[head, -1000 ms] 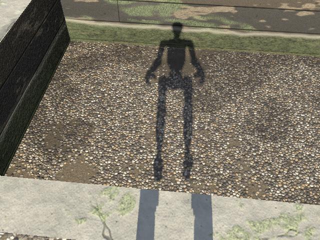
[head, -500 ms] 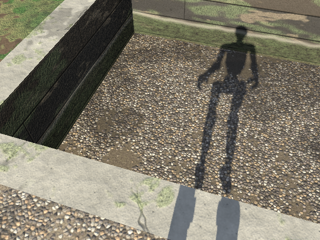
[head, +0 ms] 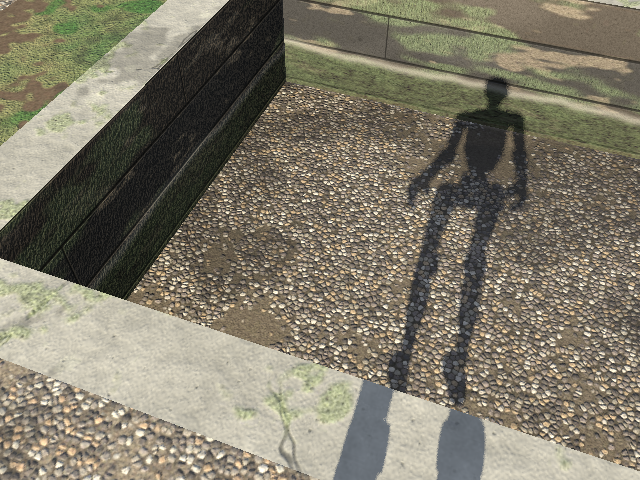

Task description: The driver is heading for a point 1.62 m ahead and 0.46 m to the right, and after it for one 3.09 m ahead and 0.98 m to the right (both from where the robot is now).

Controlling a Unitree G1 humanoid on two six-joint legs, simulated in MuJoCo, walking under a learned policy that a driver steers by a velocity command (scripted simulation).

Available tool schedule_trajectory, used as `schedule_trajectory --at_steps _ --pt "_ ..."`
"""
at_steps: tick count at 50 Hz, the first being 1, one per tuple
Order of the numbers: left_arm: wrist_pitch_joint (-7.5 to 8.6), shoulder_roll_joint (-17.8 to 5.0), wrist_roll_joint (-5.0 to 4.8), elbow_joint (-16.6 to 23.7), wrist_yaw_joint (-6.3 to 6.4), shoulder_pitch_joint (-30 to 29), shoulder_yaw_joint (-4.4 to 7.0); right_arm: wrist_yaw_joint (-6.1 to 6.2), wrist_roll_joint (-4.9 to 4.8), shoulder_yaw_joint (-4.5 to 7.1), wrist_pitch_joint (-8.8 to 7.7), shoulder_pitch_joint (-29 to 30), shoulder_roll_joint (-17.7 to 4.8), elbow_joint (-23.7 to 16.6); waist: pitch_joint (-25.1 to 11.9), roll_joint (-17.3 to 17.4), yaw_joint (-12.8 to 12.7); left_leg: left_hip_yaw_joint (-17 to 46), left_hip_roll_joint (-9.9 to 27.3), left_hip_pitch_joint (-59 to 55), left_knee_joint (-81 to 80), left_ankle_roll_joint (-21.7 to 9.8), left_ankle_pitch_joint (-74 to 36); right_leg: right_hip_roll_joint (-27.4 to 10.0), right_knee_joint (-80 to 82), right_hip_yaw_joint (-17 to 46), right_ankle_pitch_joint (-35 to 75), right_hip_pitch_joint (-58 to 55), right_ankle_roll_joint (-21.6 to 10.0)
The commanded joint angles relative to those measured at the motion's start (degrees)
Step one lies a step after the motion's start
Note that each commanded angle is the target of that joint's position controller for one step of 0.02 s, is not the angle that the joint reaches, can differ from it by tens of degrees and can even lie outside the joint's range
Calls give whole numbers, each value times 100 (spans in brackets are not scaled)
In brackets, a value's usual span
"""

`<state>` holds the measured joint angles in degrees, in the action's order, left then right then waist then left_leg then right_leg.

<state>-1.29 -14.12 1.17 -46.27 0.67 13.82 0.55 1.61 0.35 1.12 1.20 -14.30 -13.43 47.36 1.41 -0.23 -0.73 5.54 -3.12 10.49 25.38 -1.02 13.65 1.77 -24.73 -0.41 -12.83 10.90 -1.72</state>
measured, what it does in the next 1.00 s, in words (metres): stands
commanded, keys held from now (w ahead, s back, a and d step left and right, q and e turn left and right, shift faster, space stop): no key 1.00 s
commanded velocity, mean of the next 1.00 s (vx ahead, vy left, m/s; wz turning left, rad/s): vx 0.00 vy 0.00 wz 0.01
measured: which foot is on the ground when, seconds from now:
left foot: down 0.00-1.00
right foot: down 0.00-1.00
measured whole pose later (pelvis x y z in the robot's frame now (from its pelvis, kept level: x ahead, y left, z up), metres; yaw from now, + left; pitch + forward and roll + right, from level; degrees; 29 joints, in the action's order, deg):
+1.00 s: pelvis +0.01 +0.00 +0.00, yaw -1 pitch -1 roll +0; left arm -0.9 -9.5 1.2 -65.3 2.2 17.3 -0.3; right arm 3.2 0.2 -0.3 0.0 -17.9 -8.9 65.0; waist 1.3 -0.1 -0.8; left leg 4.8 -2.7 8.4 22.4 -1.1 12.9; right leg 1.9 -22.3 0.7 -12.0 9.2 -1.5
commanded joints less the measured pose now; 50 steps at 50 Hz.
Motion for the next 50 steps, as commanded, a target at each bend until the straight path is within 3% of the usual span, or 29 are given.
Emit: schedule_trajectory --at_steps 1,12,25,50 --pt "86 -587 0 149 18 49 148 24 2 140 -77 -66 -630 -124 -8 99 5 571 572 207 -528 -169 -540 -565 512 650 182 -64 -136" --pt "103 -557 -9 -545 63 330 152 65 -9 111 -110 -193 -565 548 68 54 -14 542 603 132 -699 -207 -598 -594 618 671 297 -138 -130" --pt "102 -365 -7 -1243 117 538 95 112 -18 43 -113 -380 -392 1207 165 54 -12 461 608 95 -743 -218 -714 -605 639 662 448 -192 -132" --pt "60 -8 -1 -1890 168 760 -20 176 -16 -76 -138 -792 -4 1751 290 44 -3 369 621 165 -673 -193 -730 -593 625 650 556 -186 -128"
